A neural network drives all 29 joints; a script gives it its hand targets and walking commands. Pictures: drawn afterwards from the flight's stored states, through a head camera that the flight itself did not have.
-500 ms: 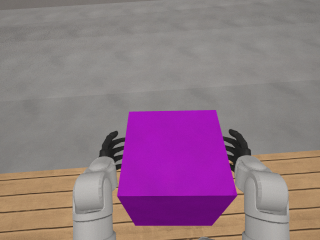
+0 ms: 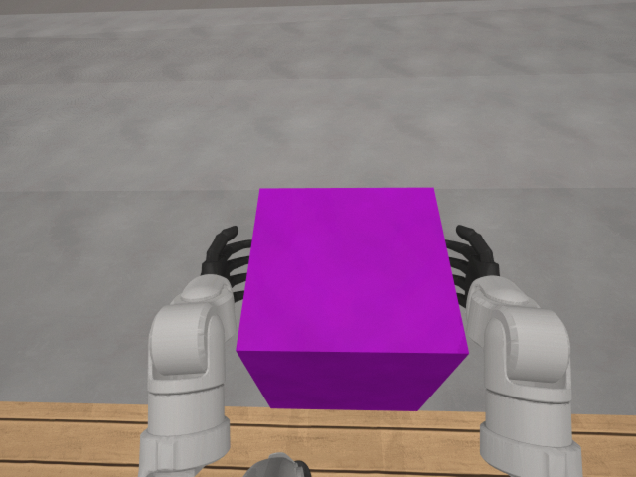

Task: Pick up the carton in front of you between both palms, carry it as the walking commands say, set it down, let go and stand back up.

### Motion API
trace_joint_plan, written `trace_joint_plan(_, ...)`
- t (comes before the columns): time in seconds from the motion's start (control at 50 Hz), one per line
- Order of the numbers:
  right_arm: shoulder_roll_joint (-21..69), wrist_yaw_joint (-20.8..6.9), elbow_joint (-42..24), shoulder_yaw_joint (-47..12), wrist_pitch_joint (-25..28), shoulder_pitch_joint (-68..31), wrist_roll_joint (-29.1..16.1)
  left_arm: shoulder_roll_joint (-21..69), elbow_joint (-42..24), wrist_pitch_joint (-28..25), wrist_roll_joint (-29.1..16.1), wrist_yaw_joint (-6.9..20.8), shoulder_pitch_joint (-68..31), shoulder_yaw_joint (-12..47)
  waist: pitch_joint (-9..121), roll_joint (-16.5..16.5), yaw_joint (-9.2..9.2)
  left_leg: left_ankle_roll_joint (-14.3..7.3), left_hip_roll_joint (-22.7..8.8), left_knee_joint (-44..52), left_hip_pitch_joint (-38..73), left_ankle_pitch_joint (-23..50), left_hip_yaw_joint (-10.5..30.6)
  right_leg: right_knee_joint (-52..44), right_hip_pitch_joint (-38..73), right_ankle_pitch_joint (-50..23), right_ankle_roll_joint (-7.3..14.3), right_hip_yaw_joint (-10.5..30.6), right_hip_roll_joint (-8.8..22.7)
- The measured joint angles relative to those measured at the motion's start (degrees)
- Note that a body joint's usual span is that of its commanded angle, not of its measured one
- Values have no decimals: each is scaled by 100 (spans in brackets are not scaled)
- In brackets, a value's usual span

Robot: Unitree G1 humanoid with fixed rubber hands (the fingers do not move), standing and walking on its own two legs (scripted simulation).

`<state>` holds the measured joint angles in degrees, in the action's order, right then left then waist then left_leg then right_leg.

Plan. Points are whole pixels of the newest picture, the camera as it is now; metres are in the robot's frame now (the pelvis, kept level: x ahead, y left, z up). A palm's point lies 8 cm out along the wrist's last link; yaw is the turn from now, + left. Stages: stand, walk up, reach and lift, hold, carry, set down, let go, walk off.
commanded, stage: carry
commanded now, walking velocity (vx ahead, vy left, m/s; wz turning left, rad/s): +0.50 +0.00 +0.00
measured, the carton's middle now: (344, 308) +0.32 +0.01 +0.04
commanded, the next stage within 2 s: none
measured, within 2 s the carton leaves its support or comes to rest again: neither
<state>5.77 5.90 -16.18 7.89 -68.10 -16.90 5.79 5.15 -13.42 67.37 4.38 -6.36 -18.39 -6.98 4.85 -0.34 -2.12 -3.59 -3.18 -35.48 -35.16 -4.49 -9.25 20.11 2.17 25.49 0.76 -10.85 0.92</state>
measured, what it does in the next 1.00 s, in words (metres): goes down: left foot, then right foot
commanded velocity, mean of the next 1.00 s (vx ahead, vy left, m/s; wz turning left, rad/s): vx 0.50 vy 0.00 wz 0.00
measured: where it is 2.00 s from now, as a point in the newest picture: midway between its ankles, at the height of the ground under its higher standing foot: (330, 225)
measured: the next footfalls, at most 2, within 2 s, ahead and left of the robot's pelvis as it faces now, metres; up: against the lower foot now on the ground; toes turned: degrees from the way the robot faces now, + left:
left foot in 0.04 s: +0.22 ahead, +0.09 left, +0.00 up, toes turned +8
right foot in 0.50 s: +0.46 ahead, -0.05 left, +0.00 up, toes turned +0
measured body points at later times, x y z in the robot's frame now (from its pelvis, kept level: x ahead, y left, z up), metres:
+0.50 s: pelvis +0.32 +0.03 -0.01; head +0.38 +0.03 +0.44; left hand +0.71 +0.18 +0.10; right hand +0.71 -0.13 +0.10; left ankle +0.18 +0.08 -0.72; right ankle +0.42 -0.05 -0.72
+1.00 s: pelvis +0.70 +0.05 -0.10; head +0.72 +0.06 +0.35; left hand +1.09 +0.23 +0.05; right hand +1.09 -0.07 +0.05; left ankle +0.74 +0.10 -0.82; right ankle +0.57 -0.07 -0.70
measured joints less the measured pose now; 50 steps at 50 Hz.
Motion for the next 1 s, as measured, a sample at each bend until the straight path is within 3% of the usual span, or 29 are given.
trace_joint_plan(0.06,-212,61,729,50,-57,-849,-98,-343,566,120,-90,-32,-740,-84,-70,-105,176,-163,237,137,379,-144,-163,1399,-129,726,-72,0,235)
trace_joint_plan(0.12,-349,159,1585,111,-69,-1609,-165,-674,1342,189,-243,-43,-1448,-190,-319,-168,414,-335,319,-419,375,-701,-205,4278,-1443,319,80,741,77)
trace_joint_plan(0.18,-521,190,2085,184,-118,-2003,-303,-694,1874,275,-215,-71,-1943,-332,-577,-75,518,-342,394,-73,742,-809,-187,5468,-2667,-154,270,953,-12)
trace_joint_plan(0.26,-637,202,2466,325,-16,-2373,-420,-623,2191,236,-71,-89,-2349,-538,-786,40,571,-375,442,394,1240,-950,-141,5130,-3791,-437,302,953,116)
trace_joint_plan(0.32,-626,205,2603,436,99,-2547,-418,-585,2244,145,-15,-94,-2470,-652,-824,65,574,-344,467,619,1591,-1148,-82,4354,-4249,-770,271,937,207)
trace_joint_plan(0.4,-549,205,2552,542,170,-2621,-361,-534,2110,71,3,-99,-2452,-748,-805,26,542,-245,521,869,2109,-1470,22,2677,-4216,-1557,231,835,166)
trace_joint_plan(0.46,-489,200,2308,575,127,-2568,-312,-482,1866,59,-16,-102,-2338,-754,-739,23,433,-155,529,734,2445,-1907,37,1960,-3921,-2169,323,570,-2)
trace_joint_plan(0.5,-435,191,2128,577,77,-2476,-270,-433,1698,67,-27,-103,-2212,-758,-633,10,368,-98,557,380,2610,-2286,-4,1400,-3535,-2860,366,503,-124)
trace_joint_plan(0.52,-454,180,2066,555,67,-2442,-262,-365,1628,13,-19,-104,-2116,-767,-640,206,306,-70,419,49,2632,-2475,6,1381,-3382,-2772,394,450,-254)
trace_joint_plan(0.56,-501,146,1944,589,52,-2316,-274,-231,1601,-83,53,-105,-2018,-717,-775,479,190,156,183,-1330,2234,-1782,281,1530,-3218,-3076,577,289,-408)
trace_joint_plan(0.6,-527,111,1738,614,7,-2072,-306,-126,1581,-97,108,-120,-1924,-627,-913,316,-27,275,360,-2769,1622,-2002,689,1497,-2995,-3415,718,386,-414)
trace_joint_plan(0.64,-453,103,1501,649,-62,-1906,-290,-107,1380,-52,21,-170,-1742,-544,-1057,134,-219,210,487,-3244,1099,-2069,889,1310,-2686,-3595,663,525,-389)
trace_joint_plan(0.7,-282,132,1155,706,-104,-1860,-183,-131,1019,-12,-166,-282,-1611,-498,-1191,26,-432,208,481,-2546,495,-1644,975,1079,-2233,-3420,560,686,-370)
trace_joint_plan(0.74,-241,117,939,755,-106,-1882,-134,-169,929,-44,-285,-322,-1701,-492,-1189,46,-567,219,399,-1905,158,-876,950,1103,-1980,-3260,500,768,-420)
trace_joint_plan(0.82,-207,53,907,825,-75,-2005,45,-330,1202,-119,-448,-337,-2027,-474,-903,163,-801,268,348,500,263,1858,775,1637,-1431,-2092,403,923,-598)
trace_joint_plan(0.88,-251,-1,1406,816,-91,-2315,220,-565,1760,-76,-531,-317,-2385,-492,-477,299,-746,150,355,1609,895,3212,534,2726,-1124,-1450,366,806,-618)
trace_joint_plan(0.9,-260,-8,1639,798,-71,-2451,277,-697,2004,-61,-553,-282,-2552,-484,-330,181,-665,38,451,1452,1126,2317,436,3309,-1166,-953,370,865,-526)
trace_joint_plan(0.94,-342,-43,2164,729,-57,-2825,335,-913,2502,-50,-562,-196,-2904,-535,-177,-11,-391,-270,711,882,1206,-231,387,4771,-1791,90,292,1114,-410)
trace_joint_plan(0.98,-447,-51,2487,658,-132,-2939,254,-980,2811,43,-542,-169,-3051,-540,-218,-155,-87,-531,896,298,985,-698,253,5674,-2598,183,241,1306,-235)
trace_joint_plan(1.0,-485,-24,2527,635,-214,-2877,162,-938,2840,139,-494,-169,-3015,-543,-251,-164,32,-549,930,110,955,-850,222,5842,-2978,114,206,1337,-156)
